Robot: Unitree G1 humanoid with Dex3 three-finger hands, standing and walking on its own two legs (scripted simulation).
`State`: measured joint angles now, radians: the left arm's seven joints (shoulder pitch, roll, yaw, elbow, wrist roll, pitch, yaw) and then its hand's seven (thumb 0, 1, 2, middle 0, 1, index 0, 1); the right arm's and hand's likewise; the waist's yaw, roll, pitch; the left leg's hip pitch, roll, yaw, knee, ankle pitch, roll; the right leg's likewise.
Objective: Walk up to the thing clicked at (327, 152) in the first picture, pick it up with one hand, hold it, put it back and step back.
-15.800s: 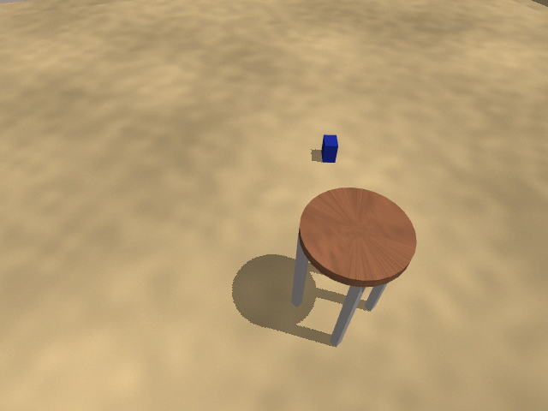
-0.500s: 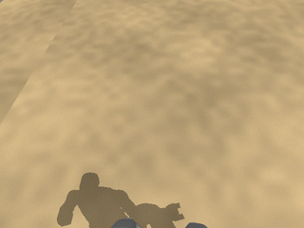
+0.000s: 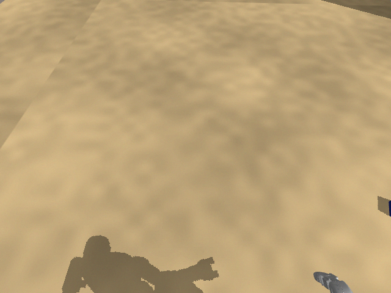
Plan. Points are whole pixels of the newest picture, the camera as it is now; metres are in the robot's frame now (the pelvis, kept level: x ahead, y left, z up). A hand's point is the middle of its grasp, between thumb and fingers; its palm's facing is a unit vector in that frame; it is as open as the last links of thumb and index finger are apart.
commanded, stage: walk up
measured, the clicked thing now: out of the picture +0.65 -1.10 -0.71
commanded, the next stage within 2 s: stand in 0.16 s
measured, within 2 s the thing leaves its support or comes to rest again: neither
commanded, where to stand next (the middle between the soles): +0.06 +0.00 m, yaw +1 degrees
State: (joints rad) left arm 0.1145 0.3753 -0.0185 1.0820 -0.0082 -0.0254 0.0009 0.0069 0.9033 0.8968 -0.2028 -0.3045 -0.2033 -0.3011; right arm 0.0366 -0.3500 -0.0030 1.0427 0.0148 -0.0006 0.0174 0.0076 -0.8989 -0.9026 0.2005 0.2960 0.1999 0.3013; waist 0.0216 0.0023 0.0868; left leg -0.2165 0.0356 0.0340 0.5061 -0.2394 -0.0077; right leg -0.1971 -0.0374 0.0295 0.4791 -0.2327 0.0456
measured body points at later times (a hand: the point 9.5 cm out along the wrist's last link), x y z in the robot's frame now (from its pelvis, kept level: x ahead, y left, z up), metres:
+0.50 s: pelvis +0.00 -0.01 +0.01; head +0.01 -0.01 +0.46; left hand +0.07 +0.30 -0.12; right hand +0.06 -0.32 -0.13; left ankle +0.02 +0.12 -0.74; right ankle +0.02 -0.15 -0.74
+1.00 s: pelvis +0.02 -0.01 +0.01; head +0.03 -0.01 +0.46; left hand +0.10 +0.29 -0.12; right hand +0.10 -0.32 -0.12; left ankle +0.02 +0.12 -0.74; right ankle +0.02 -0.15 -0.74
